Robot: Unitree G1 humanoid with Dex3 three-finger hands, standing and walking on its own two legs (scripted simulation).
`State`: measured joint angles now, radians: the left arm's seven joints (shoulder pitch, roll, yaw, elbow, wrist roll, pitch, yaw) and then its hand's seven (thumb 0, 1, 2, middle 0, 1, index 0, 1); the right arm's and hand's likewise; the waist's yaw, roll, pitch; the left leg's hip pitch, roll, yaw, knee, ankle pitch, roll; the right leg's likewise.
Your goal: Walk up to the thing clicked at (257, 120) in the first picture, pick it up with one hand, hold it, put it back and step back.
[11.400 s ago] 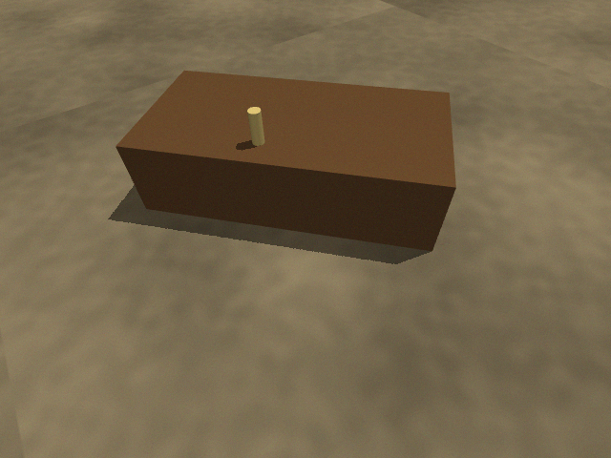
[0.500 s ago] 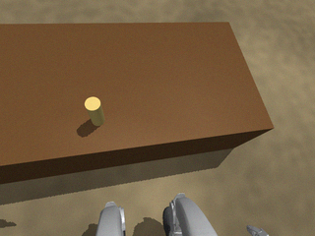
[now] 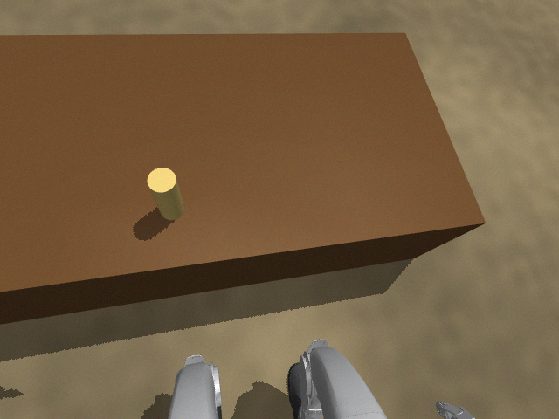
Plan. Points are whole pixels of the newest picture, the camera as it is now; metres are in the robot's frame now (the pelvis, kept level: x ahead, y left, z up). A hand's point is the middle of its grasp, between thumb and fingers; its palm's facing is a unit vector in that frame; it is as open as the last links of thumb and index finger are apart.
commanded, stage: go down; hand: left
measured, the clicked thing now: (167, 196) +0.53 +0.16 -0.24
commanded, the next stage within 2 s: none
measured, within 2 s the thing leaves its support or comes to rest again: neither
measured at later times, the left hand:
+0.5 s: hand out of the picture +0.46 +0.36 +0.05, palm faces +0.14 -0.99 -0.03, open 16.8 cm
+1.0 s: hand out of the picture +0.46 +0.36 +0.06, palm faces +0.14 -0.99 -0.01, open 16.8 cm
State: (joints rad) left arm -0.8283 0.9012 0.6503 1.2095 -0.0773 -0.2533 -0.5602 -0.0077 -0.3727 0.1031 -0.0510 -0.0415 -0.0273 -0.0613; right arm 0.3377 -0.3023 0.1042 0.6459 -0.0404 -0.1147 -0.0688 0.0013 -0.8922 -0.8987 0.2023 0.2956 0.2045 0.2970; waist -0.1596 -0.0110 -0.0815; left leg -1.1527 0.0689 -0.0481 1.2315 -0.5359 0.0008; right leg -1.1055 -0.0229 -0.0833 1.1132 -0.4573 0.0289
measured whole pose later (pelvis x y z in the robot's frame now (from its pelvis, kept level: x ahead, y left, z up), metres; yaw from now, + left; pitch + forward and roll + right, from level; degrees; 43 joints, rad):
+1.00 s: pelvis +0.00 +0.00 +0.00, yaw +0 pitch +26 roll -5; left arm -0.82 0.89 0.68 1.18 -0.14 -0.31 -0.61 -0.01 -0.37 0.09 -0.04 -0.04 -0.03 -0.05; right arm 0.31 -0.29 0.12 0.66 -0.04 -0.12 -0.09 0.00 -0.90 -0.90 0.20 0.30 0.21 0.30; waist -0.15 -0.01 -0.09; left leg -1.17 0.07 -0.06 1.25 -0.54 0.00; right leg -1.12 -0.02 -0.09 1.13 -0.46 0.03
